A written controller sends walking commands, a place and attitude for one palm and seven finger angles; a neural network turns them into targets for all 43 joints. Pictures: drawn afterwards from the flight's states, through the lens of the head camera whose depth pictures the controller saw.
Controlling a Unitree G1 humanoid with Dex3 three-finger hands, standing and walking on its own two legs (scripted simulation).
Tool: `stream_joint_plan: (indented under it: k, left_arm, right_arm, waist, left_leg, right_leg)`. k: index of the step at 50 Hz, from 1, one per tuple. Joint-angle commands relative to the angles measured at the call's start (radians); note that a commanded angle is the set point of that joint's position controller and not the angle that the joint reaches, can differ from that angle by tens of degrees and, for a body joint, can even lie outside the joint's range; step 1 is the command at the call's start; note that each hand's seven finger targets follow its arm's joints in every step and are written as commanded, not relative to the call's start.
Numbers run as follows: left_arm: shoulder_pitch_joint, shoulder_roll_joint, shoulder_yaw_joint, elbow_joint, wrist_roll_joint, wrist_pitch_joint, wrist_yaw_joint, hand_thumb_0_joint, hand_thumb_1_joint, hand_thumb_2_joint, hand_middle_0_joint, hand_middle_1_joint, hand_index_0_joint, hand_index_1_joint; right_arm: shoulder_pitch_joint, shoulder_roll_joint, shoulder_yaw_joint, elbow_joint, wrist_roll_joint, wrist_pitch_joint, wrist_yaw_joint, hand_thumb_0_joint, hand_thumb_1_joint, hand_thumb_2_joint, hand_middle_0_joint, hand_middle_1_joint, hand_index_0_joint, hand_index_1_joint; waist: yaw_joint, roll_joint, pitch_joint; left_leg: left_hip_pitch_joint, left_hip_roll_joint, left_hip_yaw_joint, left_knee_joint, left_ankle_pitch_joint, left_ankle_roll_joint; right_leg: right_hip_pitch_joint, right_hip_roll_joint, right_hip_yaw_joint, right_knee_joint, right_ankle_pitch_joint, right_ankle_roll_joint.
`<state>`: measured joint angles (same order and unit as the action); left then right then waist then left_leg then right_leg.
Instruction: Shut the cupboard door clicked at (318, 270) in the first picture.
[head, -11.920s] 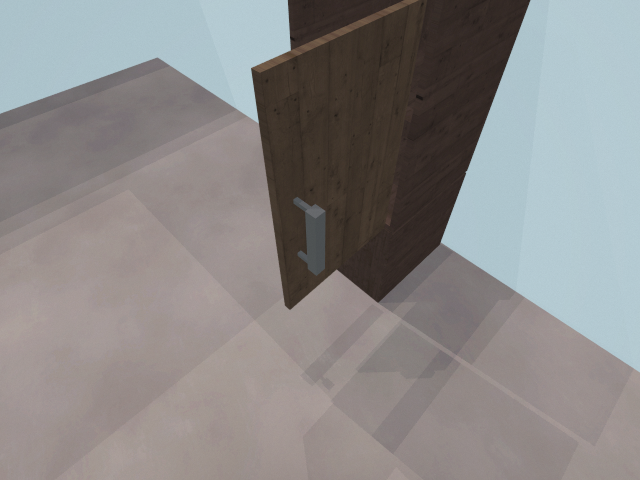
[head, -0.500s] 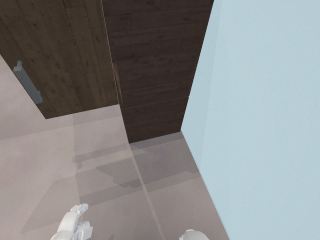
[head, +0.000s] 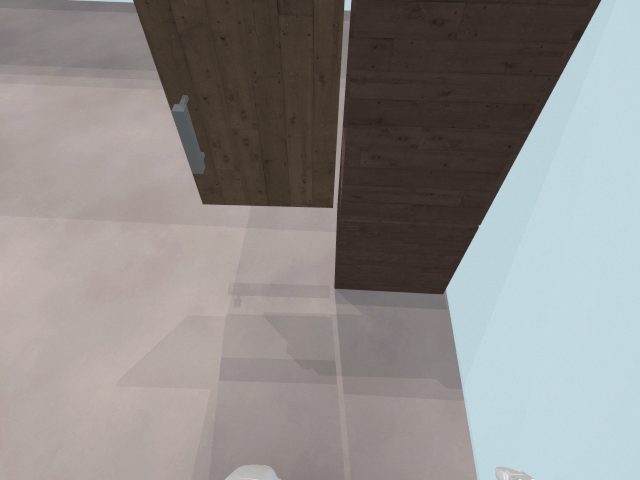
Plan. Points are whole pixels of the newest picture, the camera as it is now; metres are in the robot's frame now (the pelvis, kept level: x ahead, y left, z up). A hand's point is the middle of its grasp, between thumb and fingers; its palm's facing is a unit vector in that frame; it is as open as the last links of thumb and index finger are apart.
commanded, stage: take the last steps up to it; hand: left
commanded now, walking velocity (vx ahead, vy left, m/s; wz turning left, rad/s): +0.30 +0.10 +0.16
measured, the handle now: (191, 135) +0.77 +0.37 -0.09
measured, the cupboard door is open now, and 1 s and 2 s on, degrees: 92 92 92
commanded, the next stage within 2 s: come to a stop and stand still in 0.84 s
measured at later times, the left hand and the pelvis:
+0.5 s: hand (194, 440) +0.18 +0.21 -0.16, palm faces +0.01 -0.98 -0.19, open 7.4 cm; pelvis +0.09 +0.02 +0.00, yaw +1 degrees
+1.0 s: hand (192, 440) +0.18 +0.21 -0.18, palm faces +0.18 -0.97 -0.16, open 7.3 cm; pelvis +0.25 +0.05 -0.01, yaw +5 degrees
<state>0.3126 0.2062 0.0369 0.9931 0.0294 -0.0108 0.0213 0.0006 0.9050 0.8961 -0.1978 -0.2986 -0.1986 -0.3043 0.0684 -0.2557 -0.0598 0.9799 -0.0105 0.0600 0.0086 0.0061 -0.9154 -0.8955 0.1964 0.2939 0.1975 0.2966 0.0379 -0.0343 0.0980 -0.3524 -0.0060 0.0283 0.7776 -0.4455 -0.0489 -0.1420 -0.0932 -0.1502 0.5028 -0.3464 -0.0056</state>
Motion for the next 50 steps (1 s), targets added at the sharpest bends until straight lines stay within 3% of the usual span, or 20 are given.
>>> stream_joint_plan:
  k: [1, 2, 3, 4, 5, 7, 9, 12, 21, 25, 26, 27, 28, 29, 31, 35, 45, 48, 49, 50]
  left_arm:
    - [0.017, 0.196, 0.047, -0.022, -0.005, -0.023, -0.007, 0.000, 0.900, 0.900, -0.200, -0.300, -0.200, -0.300]
    - [-0.011, 0.181, 0.043, -0.028, -0.013, -0.021, -0.014, 0.000, 0.900, 0.900, -0.200, -0.300, -0.200, -0.300]
    - [-0.013, 0.119, 0.034, -0.049, -0.018, -0.016, -0.025, 0.000, 0.900, 0.900, -0.200, -0.300, -0.200, -0.300]
    - [-0.087, 0.080, 0.013, -0.097, -0.009, -0.016, -0.024, 0.000, 0.900, 0.900, -0.200, -0.300, -0.200, -0.300]
    - [-0.118, 0.110, 0.021, -0.095, -0.003, -0.009, -0.018, 0.000, 0.900, 0.900, -0.200, -0.300, -0.200, -0.300]
    - [-0.113, 0.103, 0.022, -0.064, -0.001, 0.000, -0.028, 0.000, 0.900, 0.900, -0.200, -0.300, -0.200, -0.300]
    - [-0.042, 0.095, 0.017, -0.025, 0.002, 0.001, -0.038, 0.000, 0.900, 0.900, -0.200, -0.300, -0.200, -0.300]
    - [-0.035, 0.074, 0.011, -0.015, 0.000, 0.002, -0.035, 0.000, 0.900, 0.900, -0.200, -0.300, -0.200, -0.300]
    - [-0.220, 0.039, 0.008, -0.095, -0.007, -0.010, -0.043, 0.000, 0.900, 0.900, -0.200, -0.300, -0.200, -0.300]
    - [-0.099, 0.060, 0.026, -0.058, -0.004, -0.023, -0.044, 0.000, 0.900, 0.900, -0.200, -0.300, -0.200, -0.300]
    - [0.034, 0.111, 0.043, -0.018, -0.002, -0.034, -0.038, 0.000, 0.900, 0.900, -0.200, -0.300, -0.200, -0.300]
    - [0.188, 0.207, 0.068, 0.029, 0.000, -0.043, -0.026, 0.000, 0.900, 0.900, -0.200, -0.300, -0.200, -0.300]
    - [0.209, 0.232, 0.068, 0.030, -0.016, -0.043, -0.021, 0.000, 0.900, 0.900, -0.200, -0.300, -0.200, -0.300]
    - [0.115, 0.180, 0.062, 0.010, -0.020, -0.038, -0.012, 0.000, 0.900, 0.900, -0.200, -0.300, -0.200, -0.300]
    - [0.000, 0.089, 0.037, -0.022, -0.017, -0.046, -0.008, 0.000, 0.900, 0.900, -0.200, -0.300, -0.200, -0.300]
    - [-0.003, 0.043, 0.021, 0.009, -0.013, -0.077, -0.006, 0.000, 0.900, 0.900, -0.200, -0.300, -0.200, -0.300]
    - [0.054, 0.098, 0.029, 0.080, -0.003, -0.068, -0.005, 0.000, 0.900, 0.900, -0.200, -0.300, -0.200, -0.300]
    - [0.035, 0.088, 0.023, 0.089, -0.007, -0.051, 0.001, 0.000, 0.900, 0.900, -0.200, -0.300, -0.200, -0.300]
    - [0.059, 0.053, 0.011, 0.085, -0.011, -0.042, 0.005, 0.000, 0.900, 0.900, -0.200, -0.300, -0.200, -0.300]
    - [0.109, 0.003, -0.003, 0.082, -0.026, -0.033, 0.013, 0.000, 0.900, 0.900, -0.200, -0.300, -0.200, -0.300]
  right_arm:
    - [0.056, -0.039, 0.010, -0.056, -0.005, -0.053, 0.002, 0.000, -0.900, -0.900, 0.200, 0.300, 0.200, 0.300]
    - [0.132, -0.071, 0.002, -0.034, -0.008, -0.064, -0.002, 0.000, -0.900, -0.900, 0.200, 0.300, 0.200, 0.300]
    - [0.220, -0.177, -0.023, -0.017, -0.018, -0.072, -0.009, 0.000, -0.900, -0.900, 0.200, 0.300, 0.200, 0.300]
    - [0.316, -0.236, -0.033, -0.007, -0.018, -0.063, -0.014, 0.000, -0.900, -0.900, 0.200, 0.300, 0.200, 0.300]
    - [0.286, -0.199, -0.021, -0.007, -0.016, -0.061, -0.020, 0.000, -0.900, -0.900, 0.200, 0.300, 0.200, 0.300]
    - [0.194, -0.134, -0.005, -0.040, -0.013, -0.071, -0.031, 0.000, -0.900, -0.900, 0.200, 0.300, 0.200, 0.300]
    - [0.174, -0.102, 0.009, -0.041, -0.011, -0.090, -0.029, 0.000, -0.900, -0.900, 0.200, 0.300, 0.200, 0.300]
    - [0.228, -0.076, 0.012, -0.011, -0.003, -0.107, -0.029, 0.000, -0.900, -0.900, 0.200, 0.300, 0.200, 0.300]
    - [0.344, -0.064, 0.008, 0.068, -0.016, -0.121, -0.033, 0.000, -0.900, -0.900, 0.200, 0.300, 0.200, 0.300]
    - [0.348, -0.053, 0.011, 0.097, -0.012, -0.116, -0.036, 0.000, -0.900, -0.900, 0.200, 0.300, 0.200, 0.300]
    - [0.348, -0.029, 0.014, 0.098, -0.002, -0.121, -0.033, 0.000, -0.900, -0.900, 0.200, 0.300, 0.200, 0.300]
    - [0.376, 0.002, 0.015, 0.073, 0.007, -0.127, -0.026, 0.000, -0.900, -0.900, 0.200, 0.300, 0.200, 0.300]
    - [0.348, -0.041, 0.004, 0.063, 0.003, -0.117, -0.025, 0.000, -0.900, -0.900, 0.200, 0.300, 0.200, 0.300]
    - [0.286, -0.036, -0.009, 0.058, -0.003, -0.105, -0.021, 0.000, -0.900, -0.900, 0.200, 0.300, 0.200, 0.300]
    - [0.260, 0.016, -0.003, 0.066, -0.012, -0.094, -0.011, 0.000, -0.900, -0.900, 0.200, 0.300, 0.200, 0.300]
    - [0.331, 0.073, 0.004, 0.102, -0.013, -0.070, -0.002, 0.000, -0.900, -0.900, 0.200, 0.300, 0.200, 0.300]
    - [0.115, 0.061, 0.005, 0.010, -0.009, -0.086, 0.018, 0.000, -0.900, -0.900, 0.200, 0.300, 0.200, 0.300]
    - [0.210, 0.030, 0.009, 0.045, -0.013, -0.102, 0.004, 0.000, -0.900, -0.900, 0.200, 0.300, 0.200, 0.300]
    - [0.289, -0.035, -0.001, 0.068, -0.018, -0.110, -0.007, 0.000, -0.900, -0.900, 0.200, 0.300, 0.200, 0.300]
    - [0.325, -0.108, -0.006, 0.067, -0.017, -0.107, -0.024, 0.000, -0.900, -0.900, 0.200, 0.300, 0.200, 0.300]
  waist:
    - [-0.040, -0.129, -0.103]
    - [-0.083, -0.071, -0.125]
    - [-0.123, 0.188, -0.167]
    - [-0.156, 0.300, -0.141]
    - [-0.141, 0.199, -0.113]
    - [-0.089, 0.191, 0.015]
    - [-0.042, 0.152, 0.002]
    - [-0.035, 0.134, -0.011]
    - [-0.059, 0.128, 0.028]
    - [0.008, 0.074, -0.021]
    - [0.065, -0.006, -0.088]
    - [0.099, -0.228, -0.203]
    - [0.100, -0.204, -0.210]
    - [0.071, -0.116, -0.118]
    - [0.010, -0.064, -0.004]
    - [-0.047, -0.079, -0.056]
    - [-0.006, -0.131, -0.010]
    - [-0.069, -0.094, -0.052]
    - [-0.083, 0.069, -0.130]
    - [-0.078, 0.243, -0.216]
  left_leg:
    - [0.183, -0.037, 0.076, -0.297, 0.111, 0.037]
    - [0.357, -0.002, 0.039, -0.392, 0.168, 0.068]
    - [0.527, 0.234, -0.264, -0.432, 0.195, 0.170]
    - [0.517, 0.399, -0.437, -0.498, 0.308, 0.277]
    - [0.400, 0.384, -0.417, -0.526, 0.175, 0.302]
    - [0.246, 0.315, -0.359, -0.590, 0.045, 0.284]
    - [0.228, 0.251, -0.256, -0.600, 0.148, 0.248]
    - [0.249, 0.220, -0.179, -0.601, 0.299, 0.246]
    - [0.251, 0.245, -0.160, -0.588, 0.379, 0.269]
    - [0.145, 0.169, -0.094, -0.386, 0.388, 0.201]
    - [0.012, 0.102, -0.050, -0.185, 0.354, 0.158]
    - [-0.210, -0.025, 0.057, 0.105, 0.080, 0.094]
    - [-0.235, -0.012, -0.002, 0.332, -0.162, 0.085]
    - [-0.265, 0.042, -0.054, 0.412, -0.091, 0.085]
    - [-0.263, 0.101, -0.073, 0.391, 0.101, 0.067]
    - [-0.168, 0.107, -0.010, 0.222, 0.192, 0.018]
    - [-0.095, 0.051, 0.057, -0.131, 0.211, 0.027]
    - [0.169, 0.013, 0.074, -0.336, 0.349, 0.043]
    - [0.337, 0.135, -0.035, -0.330, 0.638, 0.065]
    - [0.422, 0.340, -0.233, -0.324, 1.025, 0.165]
  right_leg:
    - [-0.005, -0.216, 0.175, -0.061, 0.442, -0.094]
    - [-0.136, -0.171, 0.123, 0.055, 0.337, -0.052]
    - [-0.360, -0.037, 0.016, 0.295, 0.013, 0.010]
    - [-0.506, 0.014, 0.024, 0.518, -0.268, 0.025]
    - [-0.507, -0.008, 0.103, 0.599, -0.263, 0.012]
    - [-0.520, -0.035, 0.142, 0.652, -0.135, 0.011]
    - [-0.469, -0.032, 0.128, 0.638, -0.031, 0.012]
    - [-0.462, -0.028, 0.114, 0.587, 0.041, 0.022]
    - [-0.354, -0.001, 0.081, 0.247, 0.064, 0.005]
    - [-0.012, 0.058, 0.048, 0.024, 0.122, -0.021]
    - [0.232, -0.014, 0.158, -0.031, 0.121, -0.054]
    - [0.466, -0.289, 0.510, -0.132, 0.147, -0.159]
    - [0.354, -0.406, 0.662, -0.257, 0.030, -0.234]
    - [0.211, -0.387, 0.631, -0.302, -0.109, -0.226]
    - [0.022, -0.294, 0.405, -0.329, 0.005, -0.168]
    - [-0.017, -0.206, 0.160, -0.309, 0.390, -0.133]
    - [0.044, -0.221, 0.124, -0.238, 0.492, -0.131]
    - [-0.029, -0.143, 0.071, -0.046, 0.519, -0.075]
    - [-0.125, -0.067, 0.032, 0.119, 0.328, -0.028]
    - [-0.204, 0.012, 0.012, 0.247, -0.121, 0.019]
